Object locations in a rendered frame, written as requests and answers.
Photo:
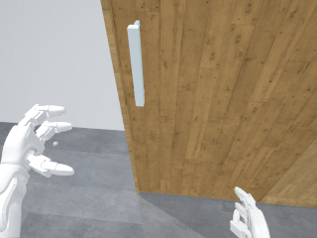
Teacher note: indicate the robot right hand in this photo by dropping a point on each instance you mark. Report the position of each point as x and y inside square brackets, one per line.
[254, 225]

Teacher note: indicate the robot left hand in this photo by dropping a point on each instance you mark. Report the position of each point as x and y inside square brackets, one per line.
[20, 142]

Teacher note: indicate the left robot forearm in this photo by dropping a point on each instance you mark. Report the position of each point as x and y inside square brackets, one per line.
[13, 180]

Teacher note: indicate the handle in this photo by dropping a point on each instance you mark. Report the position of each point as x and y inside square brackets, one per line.
[134, 38]

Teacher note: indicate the wardrobe door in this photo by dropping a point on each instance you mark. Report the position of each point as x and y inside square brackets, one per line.
[230, 92]
[300, 181]

